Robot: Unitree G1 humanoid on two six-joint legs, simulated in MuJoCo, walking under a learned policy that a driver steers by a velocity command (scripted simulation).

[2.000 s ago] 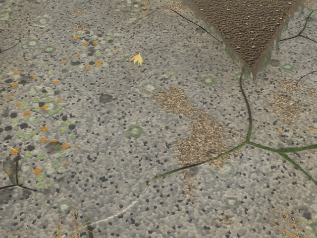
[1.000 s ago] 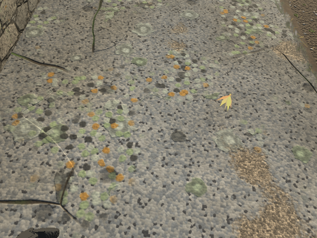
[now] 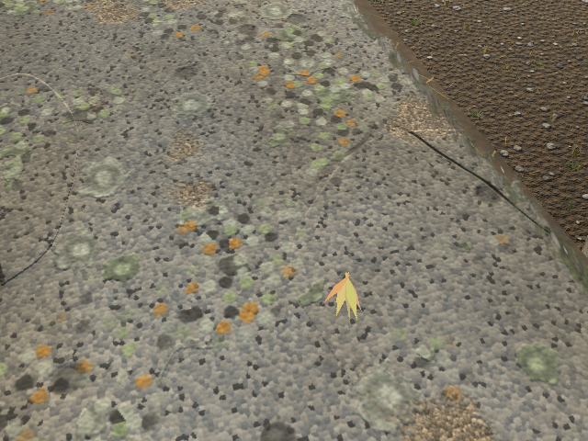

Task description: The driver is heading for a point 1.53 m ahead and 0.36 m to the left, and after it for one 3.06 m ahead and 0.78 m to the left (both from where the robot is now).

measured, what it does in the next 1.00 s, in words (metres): walks ahead, turning left: right foot, then left foot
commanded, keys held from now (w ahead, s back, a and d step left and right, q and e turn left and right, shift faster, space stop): w+q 0.98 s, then w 0.02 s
